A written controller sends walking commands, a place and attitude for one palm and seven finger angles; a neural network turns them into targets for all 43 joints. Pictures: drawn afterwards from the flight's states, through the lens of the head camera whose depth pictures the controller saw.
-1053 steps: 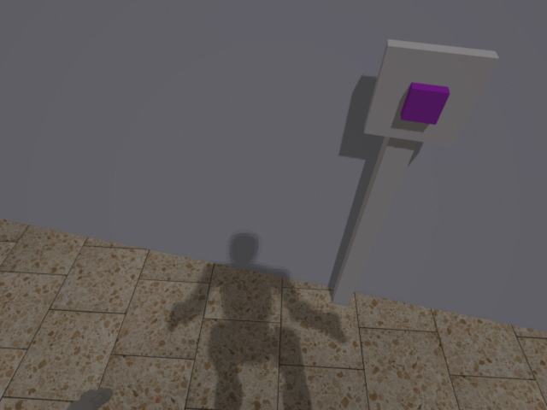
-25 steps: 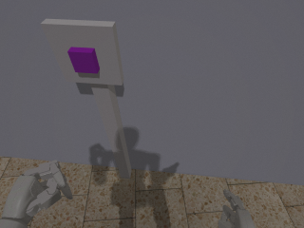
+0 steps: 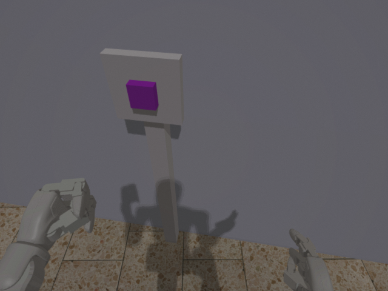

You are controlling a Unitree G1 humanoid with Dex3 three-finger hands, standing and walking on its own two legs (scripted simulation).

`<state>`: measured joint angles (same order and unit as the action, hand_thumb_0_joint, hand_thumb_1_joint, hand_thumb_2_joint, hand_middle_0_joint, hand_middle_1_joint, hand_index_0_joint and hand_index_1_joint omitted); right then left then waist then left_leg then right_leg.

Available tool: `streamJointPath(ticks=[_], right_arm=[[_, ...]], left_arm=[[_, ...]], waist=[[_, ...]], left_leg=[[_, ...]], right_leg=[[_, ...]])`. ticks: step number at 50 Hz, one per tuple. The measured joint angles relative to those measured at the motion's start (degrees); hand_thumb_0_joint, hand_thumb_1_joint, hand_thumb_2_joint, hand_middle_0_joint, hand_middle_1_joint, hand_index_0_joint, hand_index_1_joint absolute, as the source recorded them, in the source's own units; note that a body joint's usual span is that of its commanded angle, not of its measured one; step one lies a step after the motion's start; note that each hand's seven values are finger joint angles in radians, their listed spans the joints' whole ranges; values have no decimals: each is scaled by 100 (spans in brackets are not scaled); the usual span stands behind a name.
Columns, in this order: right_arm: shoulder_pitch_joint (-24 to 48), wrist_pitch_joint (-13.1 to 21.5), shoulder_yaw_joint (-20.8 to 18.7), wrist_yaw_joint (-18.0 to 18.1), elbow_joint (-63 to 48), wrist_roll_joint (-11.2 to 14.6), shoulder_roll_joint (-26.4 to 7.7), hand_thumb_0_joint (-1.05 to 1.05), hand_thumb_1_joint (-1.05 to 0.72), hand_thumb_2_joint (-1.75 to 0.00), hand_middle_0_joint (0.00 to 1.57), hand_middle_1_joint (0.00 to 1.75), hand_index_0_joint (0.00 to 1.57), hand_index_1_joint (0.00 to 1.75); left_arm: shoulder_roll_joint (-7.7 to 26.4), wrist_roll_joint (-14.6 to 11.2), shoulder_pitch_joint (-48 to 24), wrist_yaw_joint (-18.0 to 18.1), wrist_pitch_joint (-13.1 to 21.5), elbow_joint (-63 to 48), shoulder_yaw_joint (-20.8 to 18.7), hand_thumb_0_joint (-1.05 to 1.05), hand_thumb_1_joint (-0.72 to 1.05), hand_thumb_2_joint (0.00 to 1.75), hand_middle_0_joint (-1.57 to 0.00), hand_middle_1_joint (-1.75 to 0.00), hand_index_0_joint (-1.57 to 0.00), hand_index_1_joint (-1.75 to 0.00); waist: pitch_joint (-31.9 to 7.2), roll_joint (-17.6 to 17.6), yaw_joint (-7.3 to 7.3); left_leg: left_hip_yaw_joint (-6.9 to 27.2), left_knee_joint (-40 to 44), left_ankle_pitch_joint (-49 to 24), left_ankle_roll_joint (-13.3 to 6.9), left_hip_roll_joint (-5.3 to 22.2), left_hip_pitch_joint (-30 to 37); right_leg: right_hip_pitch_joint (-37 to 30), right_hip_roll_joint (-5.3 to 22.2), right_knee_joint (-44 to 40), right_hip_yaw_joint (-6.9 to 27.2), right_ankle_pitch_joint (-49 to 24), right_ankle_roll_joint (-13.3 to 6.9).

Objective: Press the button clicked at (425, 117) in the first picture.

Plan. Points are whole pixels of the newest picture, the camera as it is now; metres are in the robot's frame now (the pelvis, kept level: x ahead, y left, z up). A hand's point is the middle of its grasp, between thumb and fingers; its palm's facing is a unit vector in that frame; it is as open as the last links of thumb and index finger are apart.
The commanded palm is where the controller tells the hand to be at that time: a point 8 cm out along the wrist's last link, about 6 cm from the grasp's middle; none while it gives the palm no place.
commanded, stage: raise the hand and make a fist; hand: left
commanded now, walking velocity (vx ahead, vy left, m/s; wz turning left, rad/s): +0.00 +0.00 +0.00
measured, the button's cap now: (143, 94) +0.50 +0.17 +0.17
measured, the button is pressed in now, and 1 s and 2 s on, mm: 0 0 0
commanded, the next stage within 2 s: aim a knuckle at the button in 0.68 s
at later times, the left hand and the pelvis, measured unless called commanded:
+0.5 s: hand (86, 193) +0.23 +0.20 +0.15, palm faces -0.04 -1.00 -0.08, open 3.1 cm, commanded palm +0.20 +0.25 +0.17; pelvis +0.00 -0.01 +0.01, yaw +0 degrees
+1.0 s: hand (101, 178) +0.26 +0.19 +0.16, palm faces +0.01 -1.00 -0.08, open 3.1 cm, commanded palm +0.24 +0.23 +0.16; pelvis +0.00 -0.04 +0.01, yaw +0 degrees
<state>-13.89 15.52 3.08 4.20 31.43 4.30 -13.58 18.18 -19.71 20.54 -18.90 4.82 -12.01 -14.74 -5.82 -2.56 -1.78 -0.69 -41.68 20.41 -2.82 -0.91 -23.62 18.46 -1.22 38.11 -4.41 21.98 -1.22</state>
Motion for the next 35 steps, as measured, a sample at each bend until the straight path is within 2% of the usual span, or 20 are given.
streamJointPath(ticks=[4, 13, 17, 21, 24, 31, 35], right_arm=[[30, -41, 120, 28, -1, -36, 37, 1, -91, -90, 20, 30, 20, 30], [14, -51, 200, 54, 239, -37, 1, 1, -90, -90, 20, 30, 20, 30], [32, -130, 168, 68, 270, 5, -63, 1, -90, -90, 20, 30, 20, 30], [72, -221, 139, 70, 230, 14, -87, 1, -90, -90, 20, 30, 20, 30], [64, -225, 115, 73, 213, -9, -86, 1, -91, -90, 20, 30, 20, 30], [21, -120, 68, 61, 303, -35, -113, 1, -91, -90, 20, 30, 20, 29], [74, -139, 66, 82, 333, -15, -122, 1, -91, -90, 20, 30, 20, 29]], left_arm=[[121, 98, -161, -76, -479, -9, 108, 1, 90, 90, -130, -150, -130, -150], [258, -8, -894, -34, -692, -131, -278, 2, 90, 90, -130, -150, -130, -150], [285, 7, -1079, -138, -1112, -40, -258, 1, 90, 90, -130, -150, -130, -150], [294, -3, -967, -170, -1430, 39, -243, 1, 90, 90, -130, -150, -130, -150], [258, -7, -831, -94, -1419, -22, -264, 1, 90, 90, -130, -150, -130, -150], [127, 62, -792, 52, -975, -189, -250, 2, 90, 90, -130, -150, -130, -150], [156, 54, -852, -24, -1046, -17, -207, 1, 90, 90, -130, -150, -130, -150]], waist=[[89, 8, -44], [227, 38, -118], [220, -28, -91], [230, -27, -23], [252, 27, -13], [245, 48, -80], [240, -23, -69]], left_leg=[[-18, 212, -107, -25, -41, 195], [20, 544, -268, -7, -72, 555], [4, 699, -344, -8, -89, 666], [-33, 819, -406, 10, -82, 721], [-42, 857, -420, 39, -61, 756], [27, 851, -397, 117, -10, 850], [55, 867, -414, 152, 12, 861]], right_leg=[[-175, 36, -173, 19, -89, 22], [-546, 53, -501, -12, -235, 12], [-628, 68, -606, 6, -290, 14], [-632, 63, -646, 46, -322, -5], [-645, 42, -649, 57, -320, -35], [-767, -17, -678, -6, -296, -110], [-779, -41, -686, -32, -299, -143]])
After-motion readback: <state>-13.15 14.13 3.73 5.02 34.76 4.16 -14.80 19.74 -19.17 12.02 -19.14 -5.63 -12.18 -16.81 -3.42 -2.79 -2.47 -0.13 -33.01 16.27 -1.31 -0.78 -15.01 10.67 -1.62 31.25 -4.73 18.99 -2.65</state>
